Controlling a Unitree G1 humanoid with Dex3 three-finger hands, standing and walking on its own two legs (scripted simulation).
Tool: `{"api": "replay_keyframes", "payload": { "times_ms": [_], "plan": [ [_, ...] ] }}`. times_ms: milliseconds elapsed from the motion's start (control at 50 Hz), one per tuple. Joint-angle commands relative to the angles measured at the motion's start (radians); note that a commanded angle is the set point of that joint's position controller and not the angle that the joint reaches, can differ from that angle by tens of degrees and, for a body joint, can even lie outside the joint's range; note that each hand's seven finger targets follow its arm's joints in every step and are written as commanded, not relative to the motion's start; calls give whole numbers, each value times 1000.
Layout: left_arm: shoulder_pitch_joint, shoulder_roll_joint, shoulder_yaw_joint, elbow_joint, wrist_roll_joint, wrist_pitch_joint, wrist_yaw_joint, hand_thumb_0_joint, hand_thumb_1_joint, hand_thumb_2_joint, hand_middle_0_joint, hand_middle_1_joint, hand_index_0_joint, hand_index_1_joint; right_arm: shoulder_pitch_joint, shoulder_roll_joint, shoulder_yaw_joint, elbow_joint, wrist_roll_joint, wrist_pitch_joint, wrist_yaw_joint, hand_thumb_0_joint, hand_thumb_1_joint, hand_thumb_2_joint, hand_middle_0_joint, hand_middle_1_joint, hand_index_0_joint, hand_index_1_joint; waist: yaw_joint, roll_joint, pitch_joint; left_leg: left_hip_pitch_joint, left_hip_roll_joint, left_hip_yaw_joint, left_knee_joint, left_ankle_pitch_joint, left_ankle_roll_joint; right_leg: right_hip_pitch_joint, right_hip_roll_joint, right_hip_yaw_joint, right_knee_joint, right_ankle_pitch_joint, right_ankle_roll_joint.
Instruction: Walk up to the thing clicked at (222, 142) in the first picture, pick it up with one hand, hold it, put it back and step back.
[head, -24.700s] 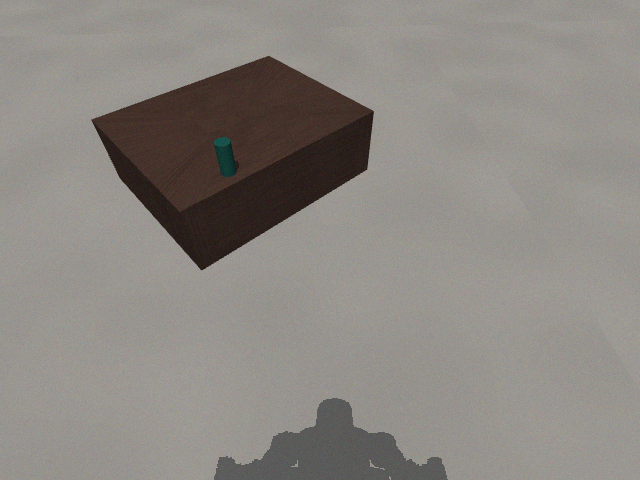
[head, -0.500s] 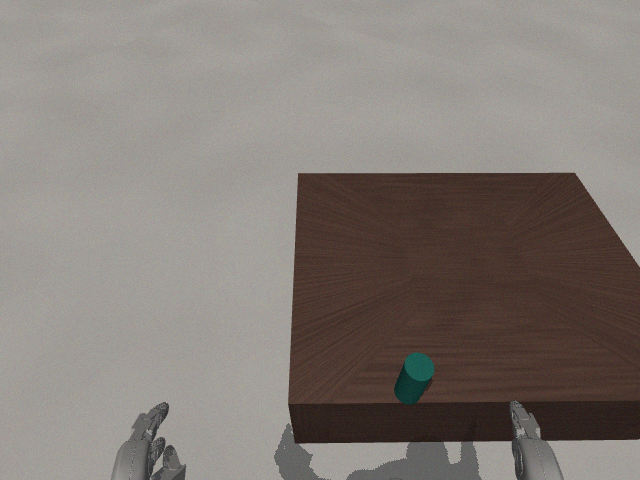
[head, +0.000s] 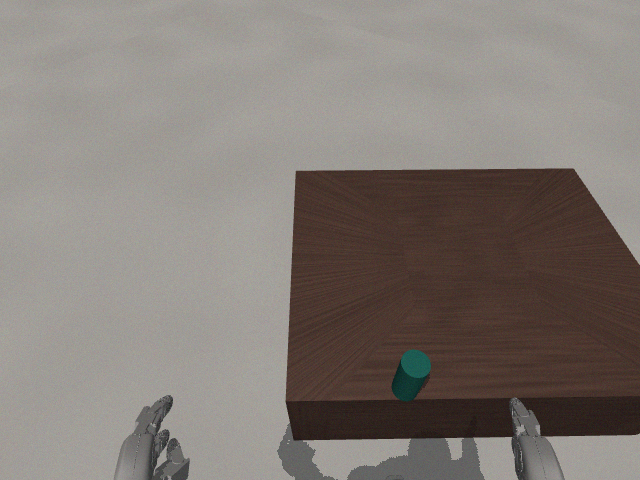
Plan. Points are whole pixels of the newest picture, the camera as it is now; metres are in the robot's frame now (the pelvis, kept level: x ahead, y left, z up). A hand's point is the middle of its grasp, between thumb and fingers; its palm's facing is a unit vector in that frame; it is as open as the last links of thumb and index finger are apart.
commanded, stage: home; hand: right
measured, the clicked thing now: (409, 376) +0.39 -0.17 -0.33
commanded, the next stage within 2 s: stand in 0.78 s
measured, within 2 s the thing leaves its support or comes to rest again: neither
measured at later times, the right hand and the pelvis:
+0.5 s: hand (480, 469) +0.17 -0.18 -0.06, palm faces +0.12 +0.95 -0.28, open 17.3 cm; pelvis +0.00 +0.00 +0.00, yaw +0 degrees
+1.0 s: hand out of the picture +0.16 -0.20 -0.09, palm faces -0.02 +0.94 -0.34, open 16.7 cm; pelvis +0.00 +0.00 +0.00, yaw +0 degrees
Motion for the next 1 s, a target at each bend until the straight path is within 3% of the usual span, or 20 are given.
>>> {"api": "replay_keyframes", "payload": {
  "times_ms": [0, 100, 140, 180, 360, 380, 440, 580, 600, 660, 720, 760, 820, 840, 860, 880, 900, 920, 980],
  "plan": [
    [-69, 122, 44, -151, -3, -54, 14, 0, 898, 903, -201, -306, -201, -305, -34, -101, -51, -181, -9, -53, -8, 0, 511, -72, 54, 57, 54, 57, 5, 1, -108, -50, -35, 46, -163, 159, 25, 152, 32, -48, -133, 110, -26],
    [-62, 127, 48, -151, -3, -54, 12, 0, 898, 904, -201, -306, -201, -306, -13, -85, -44, -168, -10, -48, -10, 0, 512, -71, 54, 57, 54, 57, -1, 9, -131, -37, -39, 56, -141, 211, 26, 171, 27, -42, -131, 169, -24],
    [-60, 124, 48, -154, -1, -52, 12, 0, 898, 904, -201, -307, -201, -306, -30, -109, -62, -213, -13, -50, -12, 0, 500, -78, 55, 59, 55, 59, -5, -11, -169, -21, -39, 58, -130, 255, 26, 183, 27, -40, -118, 218, -23],
    [-63, 126, 48, -149, -4, -50, 11, 0, 898, 904, -201, -307, -201, -306, -20, -96, -50, -170, -11, -42, -10, 0, 503, -76, 55, 58, 55, 58, 7, 11, -105, -50, -39, 52, -146, 215, 23, 158, 29, -46, -127, 166, -26],
    [-75, 125, 46, -161, -2, -52, 11, 0, 898, 904, -201, -306, -201, -306, -41, -104, -60, -203, -10, -45, -10, 0, 526, -62, 52, 54, 52, 54, 0, 3, -100, -49, -35, 47, -161, 167, 24, 148, 32, -50, -131, 115, -26],
    [-74, 124, 43, -154, -3, -51, 11, 0, 898, 904, -201, -306, -201, -305, -6, -90, -49, -143, -8, -38, -7, 0, 516, -68, 54, 56, 54, 56, 4, 33, -91, -55, -34, 44, -164, 153, 22, 139, 34, -50, -128, 102, -29],
    [-62, 123, 47, -150, -1, -50, 12, 0, 898, 904, -201, -306, -201, -306, -27, -103, -59, -204, -8, -45, -6, 0, 508, -73, 54, 57, 54, 57, -1, -4, -142, -45, -33, 42, -151, 206, 22, 163, 35, -52, -115, 152, -29],
    [-63, 124, 48, -149, -2, -50, 17, 0, 898, 904, -201, -307, -201, -306, -20, -99, -53, -188, -9, -43, -5, 0, 506, -74, 54, 58, 54, 58, 9, 32, -128, -40, -30, 41, -153, 238, 13, 152, 38, -55, -105, 165, -33],
    [-65, 123, 47, -149, -2, -49, 16, 0, 898, 904, -201, -307, -201, -306, -34, -110, -67, -202, -9, -44, -7, 0, 521, -65, 53, 55, 53, 55, 4, 25, -132, -42, -29, 38, -157, 220, 13, 149, 40, -55, -105, 148, -33],
    [-69, 124, 45, -150, 0, -48, 15, 0, 898, 904, -201, -307, -201, -306, -34, -99, -53, -204, -8, -45, -7, 0, 519, -67, 53, 55, 53, 55, 4, -7, -107, -54, -32, 45, -156, 168, 22, 143, 37, -49, -127, 113, -27],
    [-62, 128, 50, -148, -1, -48, 15, 0, 898, 904, -201, -307, -201, -306, -15, -100, -58, -193, -11, -44, -9, 0, 509, -72, 54, 57, 54, 57, 0, 6, -138, -44, -34, 48, -143, 208, 22, 161, 34, -49, -119, 154, -26],
    [-60, 131, 51, -151, -2, -49, 15, 0, 898, 904, -201, -307, -201, -306, -17, -91, -45, -196, -10, -40, -8, 0, 505, -74, 54, 58, 54, 58, 9, -6, -122, -65, -37, 48, -143, 192, 25, 160, 31, -47, -124, 141, -25],
    [-65, 125, 48, -148, -2, -51, 17, 0, 898, 904, -201, -307, -201, -306, -37, -102, -59, -191, -11, -41, -10, 0, 535, -57, 51, 53, 51, 53, 10, 15, -116, -58, -36, 49, -151, 186, 22, 150, 32, -47, -122, 131, -28],
    [-67, 124, 47, -151, -1, -52, 15, 0, 898, 904, -201, -307, -201, -306, -24, -105, -63, -201, -10, -43, -10, 0, 533, -58, 52, 53, 52, 53, -1, 20, -113, -50, -34, 49, -152, 187, 20, 146, 35, -50, -123, 131, -29],
    [-61, 121, 47, -150, 0, -51, 16, 0, 898, 904, -201, -306, -201, -306, -5, -97, -56, -189, -12, -40, -9, 0, 521, -65, 53, 55, 53, 55, 1, 19, -129, -46, -31, 47, -148, 207, 19, 153, 36, -50, -115, 149, -30],
    [-95, 261, 75, 57, 124, 7, -44, 0, 900, 900, -200, -300, -200, -301, -122, -284, -108, 162, -125, -146, 51, 0, 441, -145, 133, 135, 133, 135, -23, 92, -41, 84, 54, -77, -188, 192, 68, 182, 13, -7, -115, 225, -85],
    [-70, 272, 97, 70, 126, 28, -81, 0, 900, 900, -200, -300, -200, -301, -111, -292, -122, 233, -126, -189, 80, 0, 361, -225, 200, 215, 200, 215, -11, 110, -50, 100, 79, -105, -181, 220, 98, 171, 12, -22, -112, 223, -94],
    [-87, 269, 102, 69, 117, 41, -99, 0, 900, 900, -200, -300, -200, -301, -103, -300, -117, 258, -119, -218, 96, 0, 281, -305, 200, 295, 200, 295, -11, 129, -40, 65, 97, -135, -217, 183, 108, 179, 13, -15, -107, 188, -89],
    [-98, 262, 90, 118, 73, 51, -148, 0, 900, 900, -200, -300, -200, -301, -175, -293, -97, 351, -80, -251, 120, 0, 41, -545, 200, 300, 200, 300, 5, 103, -8, 33, 109, -147, -261, 123, 94, 245, 22, -8, -178, 115, -84]
  ]
}}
